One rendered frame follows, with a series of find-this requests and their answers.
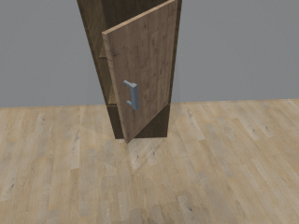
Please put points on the handle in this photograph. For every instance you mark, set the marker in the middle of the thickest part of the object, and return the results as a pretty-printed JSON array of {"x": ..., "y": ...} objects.
[{"x": 134, "y": 95}]

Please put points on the cupboard door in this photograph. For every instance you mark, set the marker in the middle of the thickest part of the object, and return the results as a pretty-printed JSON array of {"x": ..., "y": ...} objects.
[{"x": 140, "y": 51}]

